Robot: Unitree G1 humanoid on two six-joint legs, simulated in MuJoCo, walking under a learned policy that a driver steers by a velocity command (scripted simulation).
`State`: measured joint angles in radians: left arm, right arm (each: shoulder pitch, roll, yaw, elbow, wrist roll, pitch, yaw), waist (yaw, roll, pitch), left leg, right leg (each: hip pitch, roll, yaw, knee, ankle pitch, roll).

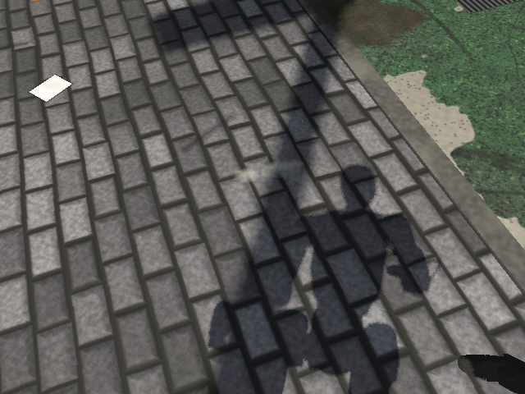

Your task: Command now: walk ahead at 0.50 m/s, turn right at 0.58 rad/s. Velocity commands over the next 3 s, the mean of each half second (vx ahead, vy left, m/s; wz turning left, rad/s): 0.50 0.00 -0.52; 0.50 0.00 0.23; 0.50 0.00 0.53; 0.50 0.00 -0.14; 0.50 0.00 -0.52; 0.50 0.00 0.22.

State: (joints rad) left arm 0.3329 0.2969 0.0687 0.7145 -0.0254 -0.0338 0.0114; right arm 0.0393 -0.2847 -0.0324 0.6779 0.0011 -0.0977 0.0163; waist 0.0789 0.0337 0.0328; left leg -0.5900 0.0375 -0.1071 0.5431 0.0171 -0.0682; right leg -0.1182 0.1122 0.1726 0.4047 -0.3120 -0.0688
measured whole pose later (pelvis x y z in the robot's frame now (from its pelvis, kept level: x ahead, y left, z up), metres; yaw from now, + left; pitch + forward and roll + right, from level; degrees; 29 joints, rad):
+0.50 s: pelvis +0.26 +0.01 +0.00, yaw -16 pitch +2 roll +2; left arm 0.09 0.27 0.05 0.60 -0.02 -0.03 -0.04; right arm 0.36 -0.29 -0.06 0.86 0.02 -0.08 0.01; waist -0.11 -0.04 0.03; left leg 0.04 0.00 0.16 0.24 -0.30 -0.01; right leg -0.63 -0.08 0.03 0.67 -0.05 -0.02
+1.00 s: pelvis +0.52 -0.09 +0.00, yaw -5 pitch +1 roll -3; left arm 0.33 0.27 0.08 0.82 0.00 -0.08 0.01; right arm 0.12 -0.27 -0.05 0.78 0.02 -0.03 0.04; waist 0.06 0.04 0.03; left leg -0.66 0.10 -0.02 0.72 0.02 0.01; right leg 0.07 0.03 -0.23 0.21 -0.29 -0.01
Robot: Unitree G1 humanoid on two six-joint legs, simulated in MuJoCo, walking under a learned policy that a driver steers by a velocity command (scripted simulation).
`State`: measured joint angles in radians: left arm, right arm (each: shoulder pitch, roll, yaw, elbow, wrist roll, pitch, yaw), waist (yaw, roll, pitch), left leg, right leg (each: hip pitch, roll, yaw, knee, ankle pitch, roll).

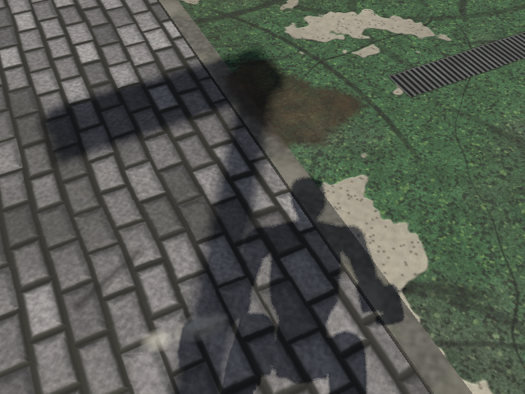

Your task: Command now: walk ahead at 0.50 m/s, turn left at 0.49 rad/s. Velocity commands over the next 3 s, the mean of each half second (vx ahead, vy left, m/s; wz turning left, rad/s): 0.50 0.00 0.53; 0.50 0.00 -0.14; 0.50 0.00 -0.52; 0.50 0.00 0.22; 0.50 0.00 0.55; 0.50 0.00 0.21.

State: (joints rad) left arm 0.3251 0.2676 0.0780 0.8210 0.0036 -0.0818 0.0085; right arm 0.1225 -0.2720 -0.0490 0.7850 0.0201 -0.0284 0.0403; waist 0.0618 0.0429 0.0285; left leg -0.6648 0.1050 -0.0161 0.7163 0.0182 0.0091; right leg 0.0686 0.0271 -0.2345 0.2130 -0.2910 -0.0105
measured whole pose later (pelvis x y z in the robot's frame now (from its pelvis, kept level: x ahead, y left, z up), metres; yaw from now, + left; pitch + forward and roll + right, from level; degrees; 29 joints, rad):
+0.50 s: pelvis +0.28 +0.05 +0.01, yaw +17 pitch +2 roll +0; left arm 0.03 0.28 0.05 0.70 0.00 -0.10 -0.01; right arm 0.33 -0.28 -0.07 0.75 0.02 -0.04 -0.01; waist -0.08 -0.04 0.03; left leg -0.11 -0.11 -0.15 0.37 -0.28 0.08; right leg -0.61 -0.05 0.09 0.56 0.06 0.06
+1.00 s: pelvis +0.56 +0.10 +0.01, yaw +10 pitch +2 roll +0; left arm 0.40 0.27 0.06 0.81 -0.03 -0.04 0.01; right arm 0.03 -0.26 -0.03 0.65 0.00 -0.10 0.01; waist 0.11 0.03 0.02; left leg -0.53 0.01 -0.11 0.53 -0.04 -0.05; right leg -0.10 0.09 0.17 0.35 -0.27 -0.05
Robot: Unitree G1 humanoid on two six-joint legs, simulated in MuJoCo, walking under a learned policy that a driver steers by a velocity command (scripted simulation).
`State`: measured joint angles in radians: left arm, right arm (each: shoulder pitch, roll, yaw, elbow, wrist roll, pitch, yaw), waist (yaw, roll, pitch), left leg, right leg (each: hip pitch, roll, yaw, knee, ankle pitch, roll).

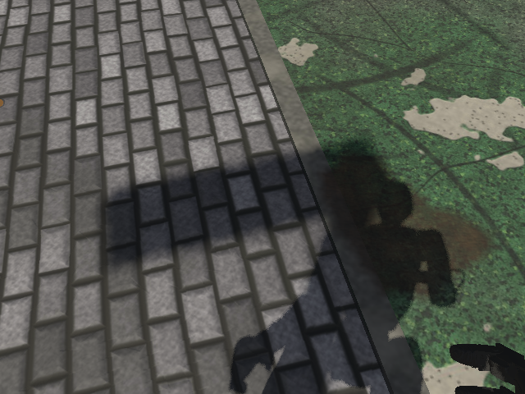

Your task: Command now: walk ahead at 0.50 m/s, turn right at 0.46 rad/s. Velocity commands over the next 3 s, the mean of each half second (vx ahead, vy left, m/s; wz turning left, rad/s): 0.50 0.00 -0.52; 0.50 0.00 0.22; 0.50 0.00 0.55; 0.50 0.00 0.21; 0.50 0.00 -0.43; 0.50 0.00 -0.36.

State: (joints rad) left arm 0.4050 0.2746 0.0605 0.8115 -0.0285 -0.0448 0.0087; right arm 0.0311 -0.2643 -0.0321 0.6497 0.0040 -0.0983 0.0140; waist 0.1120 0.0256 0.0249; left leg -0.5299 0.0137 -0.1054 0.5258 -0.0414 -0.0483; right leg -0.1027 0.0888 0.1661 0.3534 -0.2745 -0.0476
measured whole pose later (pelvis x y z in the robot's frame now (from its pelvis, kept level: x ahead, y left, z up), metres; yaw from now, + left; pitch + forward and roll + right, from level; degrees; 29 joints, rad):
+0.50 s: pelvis +0.25 -0.01 -0.01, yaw -18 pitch +2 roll +2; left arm 0.08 0.28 0.05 0.63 -0.02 -0.03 -0.05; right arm 0.35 -0.30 -0.08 0.84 0.02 -0.08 0.00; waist -0.10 -0.04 0.04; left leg 0.07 0.00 0.19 0.24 -0.33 -0.02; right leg -0.64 -0.08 0.02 0.66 -0.04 -0.03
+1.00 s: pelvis +0.51 -0.11 -0.01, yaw -7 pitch +1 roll -3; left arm 0.31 0.27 0.08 0.84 0.00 -0.08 0.00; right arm 0.13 -0.27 -0.05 0.78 0.02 -0.03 0.04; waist 0.06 0.04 0.03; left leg -0.65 0.10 -0.01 0.70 0.02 0.02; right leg 0.08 0.03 -0.24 0.21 -0.30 -0.01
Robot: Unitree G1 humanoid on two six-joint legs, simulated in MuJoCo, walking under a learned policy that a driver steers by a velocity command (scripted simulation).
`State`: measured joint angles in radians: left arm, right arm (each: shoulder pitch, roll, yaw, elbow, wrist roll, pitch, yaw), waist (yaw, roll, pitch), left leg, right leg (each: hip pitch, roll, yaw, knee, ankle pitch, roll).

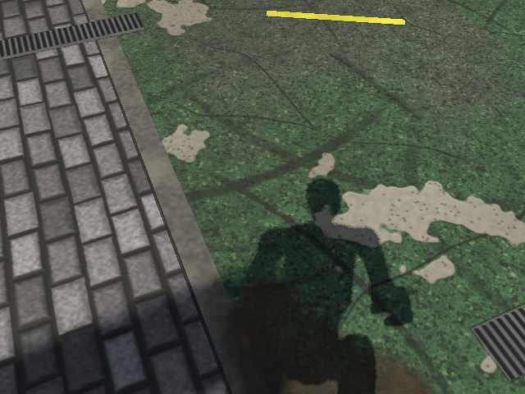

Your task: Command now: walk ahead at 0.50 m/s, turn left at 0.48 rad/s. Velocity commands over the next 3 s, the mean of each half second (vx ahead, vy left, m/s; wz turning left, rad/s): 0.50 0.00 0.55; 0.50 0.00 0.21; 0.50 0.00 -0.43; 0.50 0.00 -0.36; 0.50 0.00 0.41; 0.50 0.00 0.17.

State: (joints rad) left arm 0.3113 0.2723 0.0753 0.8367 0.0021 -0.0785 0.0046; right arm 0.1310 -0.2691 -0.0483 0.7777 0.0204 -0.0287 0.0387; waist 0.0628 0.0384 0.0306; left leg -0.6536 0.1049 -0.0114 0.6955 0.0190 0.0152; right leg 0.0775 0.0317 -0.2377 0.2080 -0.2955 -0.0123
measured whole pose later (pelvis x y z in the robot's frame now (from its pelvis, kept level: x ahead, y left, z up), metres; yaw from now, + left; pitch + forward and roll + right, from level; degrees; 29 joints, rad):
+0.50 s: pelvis +0.29 +0.05 +0.01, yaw +17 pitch +2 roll +0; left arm 0.02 0.28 0.05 0.70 0.00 -0.10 -0.02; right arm 0.34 -0.29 -0.07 0.74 0.02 -0.04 -0.01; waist -0.08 -0.04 0.03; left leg -0.10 -0.11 -0.16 0.37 -0.29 0.08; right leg -0.61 -0.04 0.10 0.54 0.05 0.06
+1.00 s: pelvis +0.56 +0.12 +0.01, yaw +23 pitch +2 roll -1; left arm 0.40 0.27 0.05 0.88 -0.03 -0.07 -0.01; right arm 0.05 -0.26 -0.03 0.65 0.01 -0.08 0.02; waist 0.12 0.03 0.03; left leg -0.58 0.06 -0.06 0.56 -0.02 -0.01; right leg -0.03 0.04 0.02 0.27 -0.27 -0.02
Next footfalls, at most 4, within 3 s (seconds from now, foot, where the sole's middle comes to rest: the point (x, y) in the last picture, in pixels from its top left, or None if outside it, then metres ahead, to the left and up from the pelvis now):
0.12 left None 0.23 0.12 -0.77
0.60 right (288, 364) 0.56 0.00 -0.77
1.08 left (167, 306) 0.70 0.33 -0.77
1.58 right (253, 217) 1.02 0.12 -0.77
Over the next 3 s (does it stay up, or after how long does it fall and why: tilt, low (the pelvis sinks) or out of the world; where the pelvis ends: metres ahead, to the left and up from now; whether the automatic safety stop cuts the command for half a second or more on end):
stays up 1.64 0.30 0.00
